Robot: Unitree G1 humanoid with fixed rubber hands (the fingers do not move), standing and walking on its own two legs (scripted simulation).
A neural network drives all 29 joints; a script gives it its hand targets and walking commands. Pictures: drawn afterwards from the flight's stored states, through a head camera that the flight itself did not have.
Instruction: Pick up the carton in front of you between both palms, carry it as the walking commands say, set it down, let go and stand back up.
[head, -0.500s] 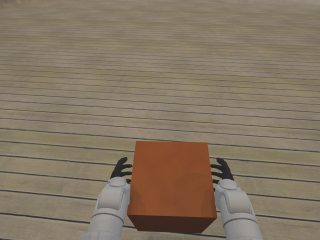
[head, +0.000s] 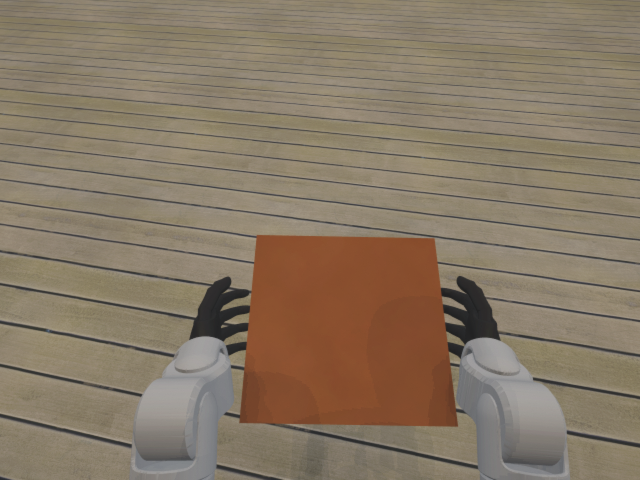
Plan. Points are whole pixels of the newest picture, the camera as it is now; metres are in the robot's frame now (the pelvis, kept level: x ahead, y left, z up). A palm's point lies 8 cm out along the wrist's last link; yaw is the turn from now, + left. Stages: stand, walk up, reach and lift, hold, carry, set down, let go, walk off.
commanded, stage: carry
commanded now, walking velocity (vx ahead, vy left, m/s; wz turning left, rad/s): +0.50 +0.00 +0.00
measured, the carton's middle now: (339, 342) +0.31 +0.02 -0.01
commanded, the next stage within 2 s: none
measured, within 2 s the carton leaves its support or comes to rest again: neither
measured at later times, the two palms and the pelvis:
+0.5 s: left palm (302, 136) +0.65 +0.10 +0.09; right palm (468, 142) +0.65 -0.18 +0.10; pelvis +0.37 -0.04 -0.01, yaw -2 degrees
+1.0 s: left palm (333, 45) +1.01 +0.07 +0.11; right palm (459, 50) +1.00 -0.22 +0.11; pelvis +0.72 -0.06 +0.00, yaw -3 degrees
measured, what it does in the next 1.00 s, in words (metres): walks ahead: left foot, then right foot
